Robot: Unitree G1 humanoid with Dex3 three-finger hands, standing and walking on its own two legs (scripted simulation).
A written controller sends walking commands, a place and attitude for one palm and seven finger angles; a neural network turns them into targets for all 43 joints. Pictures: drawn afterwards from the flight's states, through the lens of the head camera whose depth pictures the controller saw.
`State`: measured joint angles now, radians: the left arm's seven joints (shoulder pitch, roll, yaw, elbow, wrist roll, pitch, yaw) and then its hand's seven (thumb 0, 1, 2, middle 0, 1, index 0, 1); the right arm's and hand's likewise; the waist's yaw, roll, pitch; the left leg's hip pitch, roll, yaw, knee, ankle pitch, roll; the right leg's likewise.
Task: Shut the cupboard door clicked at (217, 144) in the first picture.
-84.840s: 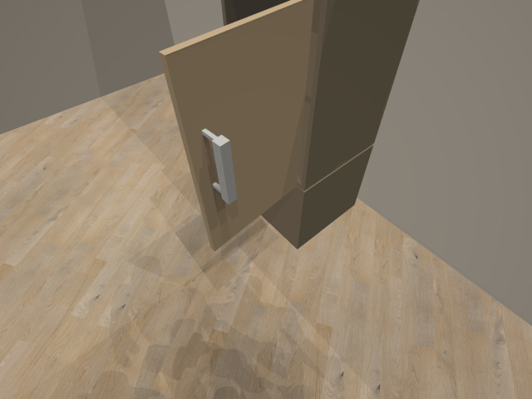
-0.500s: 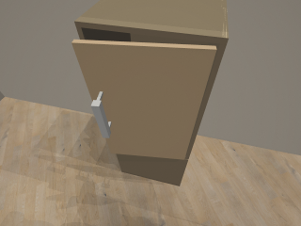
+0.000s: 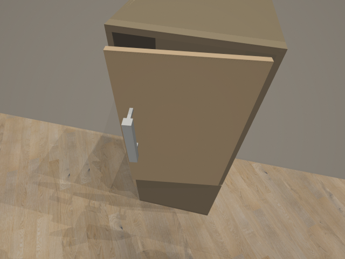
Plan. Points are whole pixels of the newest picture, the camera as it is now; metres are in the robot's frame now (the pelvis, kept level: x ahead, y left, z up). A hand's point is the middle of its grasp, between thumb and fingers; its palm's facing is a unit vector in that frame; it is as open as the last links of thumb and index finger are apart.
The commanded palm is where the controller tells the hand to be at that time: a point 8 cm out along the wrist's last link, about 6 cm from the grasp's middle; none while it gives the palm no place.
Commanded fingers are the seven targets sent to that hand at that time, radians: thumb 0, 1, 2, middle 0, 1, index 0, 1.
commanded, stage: come to a stop and stand still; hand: left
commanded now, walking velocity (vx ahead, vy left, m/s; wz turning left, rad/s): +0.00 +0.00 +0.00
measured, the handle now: (132, 136) +0.44 +0.16 -0.01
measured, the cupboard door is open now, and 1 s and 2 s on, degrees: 8 8 8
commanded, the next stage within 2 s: look again from close up in 0.70 s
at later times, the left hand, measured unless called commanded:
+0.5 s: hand out of the picture +0.01 +0.15 -0.18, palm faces +0.03 -0.99 -0.14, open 7.3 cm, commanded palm none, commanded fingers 0.00 0.90 0.90 -0.20 -0.30 -0.20 -0.30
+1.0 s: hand out of the picture +0.01 +0.15 -0.18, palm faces +0.02 -0.98 -0.19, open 7.3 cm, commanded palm none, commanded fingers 0.00 0.90 0.90 -0.20 -0.30 -0.20 -0.30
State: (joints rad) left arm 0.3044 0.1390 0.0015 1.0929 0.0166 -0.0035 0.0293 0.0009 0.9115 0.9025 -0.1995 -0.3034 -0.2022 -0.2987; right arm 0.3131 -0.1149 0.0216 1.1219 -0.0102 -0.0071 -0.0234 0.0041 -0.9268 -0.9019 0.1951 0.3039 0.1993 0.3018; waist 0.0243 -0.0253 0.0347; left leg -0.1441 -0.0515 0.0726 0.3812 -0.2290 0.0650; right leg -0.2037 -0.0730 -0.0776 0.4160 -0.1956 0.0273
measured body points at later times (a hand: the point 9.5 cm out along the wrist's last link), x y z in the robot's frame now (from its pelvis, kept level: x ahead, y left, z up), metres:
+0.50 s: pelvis +0.03 +0.00 +0.00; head +0.04 +0.01 +0.45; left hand +0.01 +0.20 -0.17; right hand +0.00 -0.20 -0.16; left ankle -0.01 +0.07 -0.74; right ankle +0.01 -0.14 -0.74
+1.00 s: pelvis +0.02 -0.01 -0.01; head +0.03 -0.02 +0.44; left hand +0.01 +0.21 -0.16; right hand +0.01 -0.22 -0.17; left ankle -0.01 +0.07 -0.74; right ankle +0.02 -0.14 -0.74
